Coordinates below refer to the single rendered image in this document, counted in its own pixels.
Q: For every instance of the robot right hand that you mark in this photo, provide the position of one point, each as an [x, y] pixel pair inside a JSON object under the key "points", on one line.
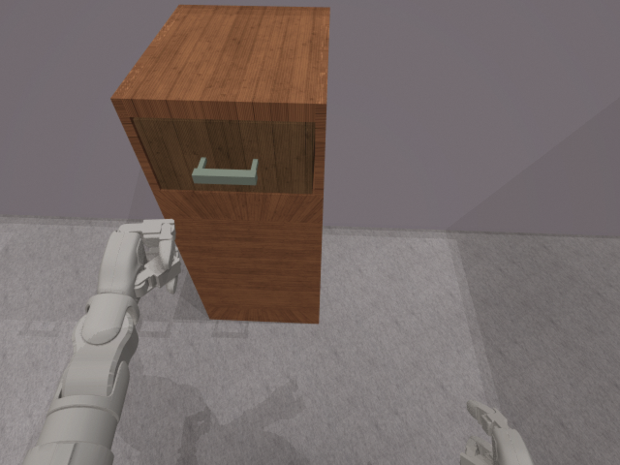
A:
{"points": [[508, 447]]}

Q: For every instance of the robot left hand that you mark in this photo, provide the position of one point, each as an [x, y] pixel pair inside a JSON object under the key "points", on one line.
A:
{"points": [[124, 259]]}

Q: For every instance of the handle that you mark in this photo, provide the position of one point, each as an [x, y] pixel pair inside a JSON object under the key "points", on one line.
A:
{"points": [[218, 176]]}

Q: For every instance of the robot left forearm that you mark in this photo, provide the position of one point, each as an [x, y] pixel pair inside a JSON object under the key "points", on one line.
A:
{"points": [[87, 405]]}

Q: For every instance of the cabinet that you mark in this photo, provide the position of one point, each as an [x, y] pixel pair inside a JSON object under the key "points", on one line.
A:
{"points": [[252, 256]]}

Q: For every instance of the drawer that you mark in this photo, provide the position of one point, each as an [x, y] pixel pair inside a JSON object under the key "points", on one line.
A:
{"points": [[285, 150]]}

